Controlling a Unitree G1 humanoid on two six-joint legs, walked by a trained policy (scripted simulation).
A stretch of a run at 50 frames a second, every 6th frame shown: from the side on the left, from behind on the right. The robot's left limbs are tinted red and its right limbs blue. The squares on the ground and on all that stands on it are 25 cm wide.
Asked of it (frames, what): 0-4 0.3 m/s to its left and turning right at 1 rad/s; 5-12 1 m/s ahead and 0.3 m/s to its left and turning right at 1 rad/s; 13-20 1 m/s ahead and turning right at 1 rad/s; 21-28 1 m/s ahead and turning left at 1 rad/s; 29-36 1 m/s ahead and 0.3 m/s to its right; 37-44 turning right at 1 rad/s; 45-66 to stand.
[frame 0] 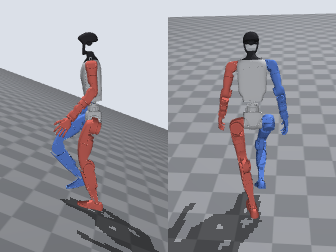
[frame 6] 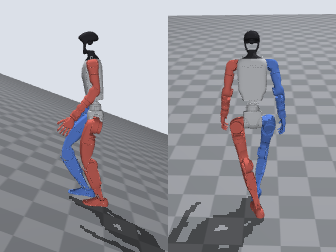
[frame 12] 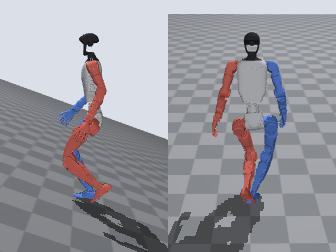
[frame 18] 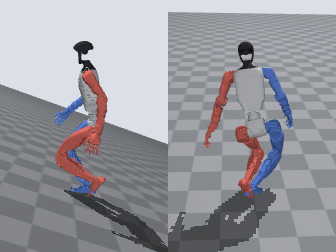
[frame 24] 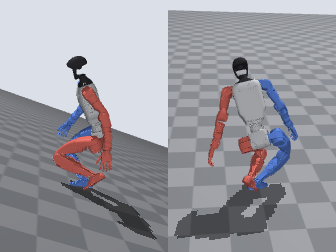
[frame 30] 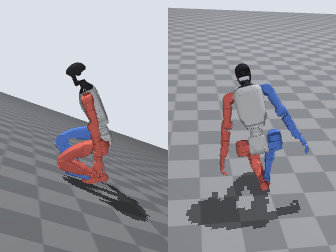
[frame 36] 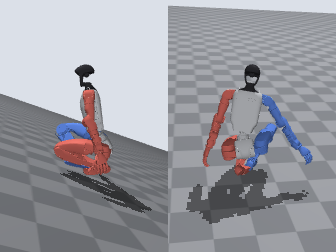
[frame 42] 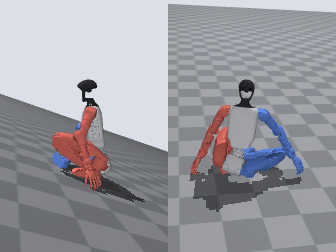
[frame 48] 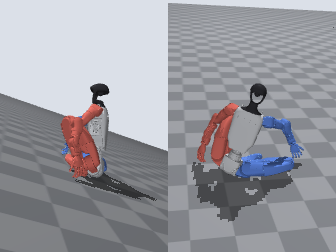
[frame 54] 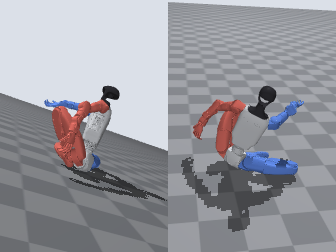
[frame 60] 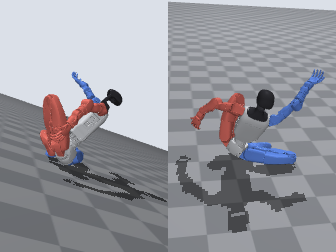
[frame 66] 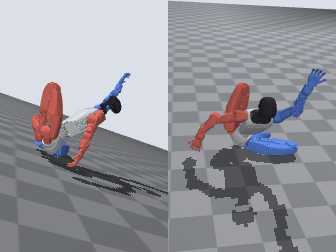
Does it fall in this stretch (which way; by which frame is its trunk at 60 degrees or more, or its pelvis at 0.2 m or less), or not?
yes: goes over backward; its pelvis at 0.2 m or less by frame 42
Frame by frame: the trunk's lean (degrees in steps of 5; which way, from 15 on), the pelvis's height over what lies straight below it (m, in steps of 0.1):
0: 5, 0.8
6: 5, 0.8
12: 5, 0.7
18: 10, 0.6
24: 25 forward and to its left, 0.5
30: 30 forward and to its left, 0.5
36: 15 forward and to its right, 0.4
42: 10, 0.2
48: 20 to its right, 0.2
54: 35 backward and to its right, 0.2
60: 50 backward and to its right, 0.2
66: 65 backward, 0.2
